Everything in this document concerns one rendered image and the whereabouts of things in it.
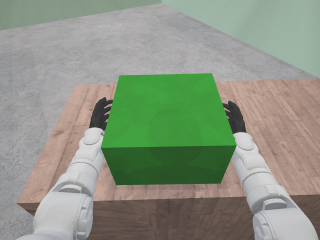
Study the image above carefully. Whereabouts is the carton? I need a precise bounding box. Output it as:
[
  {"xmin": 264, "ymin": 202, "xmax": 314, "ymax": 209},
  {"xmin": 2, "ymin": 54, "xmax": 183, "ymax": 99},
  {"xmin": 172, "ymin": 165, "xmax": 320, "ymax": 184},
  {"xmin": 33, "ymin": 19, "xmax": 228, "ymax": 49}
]
[{"xmin": 101, "ymin": 73, "xmax": 237, "ymax": 185}]

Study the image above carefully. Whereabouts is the pedestal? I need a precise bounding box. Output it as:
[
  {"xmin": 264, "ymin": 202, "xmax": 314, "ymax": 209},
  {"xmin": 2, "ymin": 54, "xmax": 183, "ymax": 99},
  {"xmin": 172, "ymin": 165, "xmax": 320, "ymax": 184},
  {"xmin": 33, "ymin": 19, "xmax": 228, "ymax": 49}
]
[{"xmin": 17, "ymin": 78, "xmax": 320, "ymax": 240}]

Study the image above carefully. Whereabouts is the right robot hand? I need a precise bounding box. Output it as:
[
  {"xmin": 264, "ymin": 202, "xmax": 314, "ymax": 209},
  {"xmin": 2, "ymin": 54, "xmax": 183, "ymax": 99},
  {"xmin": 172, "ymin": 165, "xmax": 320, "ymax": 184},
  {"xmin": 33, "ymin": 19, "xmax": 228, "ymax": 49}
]
[{"xmin": 222, "ymin": 100, "xmax": 247, "ymax": 134}]

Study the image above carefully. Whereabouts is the right robot upper arm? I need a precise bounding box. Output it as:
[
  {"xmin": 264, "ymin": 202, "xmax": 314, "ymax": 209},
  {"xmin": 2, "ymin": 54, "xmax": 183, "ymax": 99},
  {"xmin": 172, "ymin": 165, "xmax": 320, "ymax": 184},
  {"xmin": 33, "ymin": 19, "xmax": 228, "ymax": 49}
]
[{"xmin": 252, "ymin": 207, "xmax": 317, "ymax": 240}]

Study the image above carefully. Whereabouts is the robot left forearm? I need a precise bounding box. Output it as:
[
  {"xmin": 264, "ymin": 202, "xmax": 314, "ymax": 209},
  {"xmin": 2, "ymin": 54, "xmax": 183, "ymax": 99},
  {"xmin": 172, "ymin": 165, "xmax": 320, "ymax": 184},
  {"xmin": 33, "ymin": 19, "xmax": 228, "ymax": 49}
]
[{"xmin": 33, "ymin": 127, "xmax": 105, "ymax": 233}]

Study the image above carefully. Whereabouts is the left robot hand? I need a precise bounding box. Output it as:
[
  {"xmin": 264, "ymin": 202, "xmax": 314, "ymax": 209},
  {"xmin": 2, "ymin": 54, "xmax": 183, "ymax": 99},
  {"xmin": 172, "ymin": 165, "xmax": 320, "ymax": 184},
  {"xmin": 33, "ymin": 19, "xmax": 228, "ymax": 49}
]
[{"xmin": 89, "ymin": 97, "xmax": 113, "ymax": 132}]

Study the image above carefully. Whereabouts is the left robot upper arm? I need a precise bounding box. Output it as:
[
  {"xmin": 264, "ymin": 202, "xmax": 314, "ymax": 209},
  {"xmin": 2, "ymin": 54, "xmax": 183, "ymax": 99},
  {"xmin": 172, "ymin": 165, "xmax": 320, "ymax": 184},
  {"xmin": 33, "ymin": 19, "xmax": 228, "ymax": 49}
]
[{"xmin": 16, "ymin": 191, "xmax": 94, "ymax": 240}]

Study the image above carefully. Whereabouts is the robot right forearm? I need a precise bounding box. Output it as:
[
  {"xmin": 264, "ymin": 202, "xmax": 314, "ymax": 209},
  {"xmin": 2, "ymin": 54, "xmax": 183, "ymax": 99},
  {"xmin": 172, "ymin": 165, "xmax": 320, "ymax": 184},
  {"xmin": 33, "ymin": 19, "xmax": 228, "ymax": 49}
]
[{"xmin": 230, "ymin": 132, "xmax": 319, "ymax": 240}]

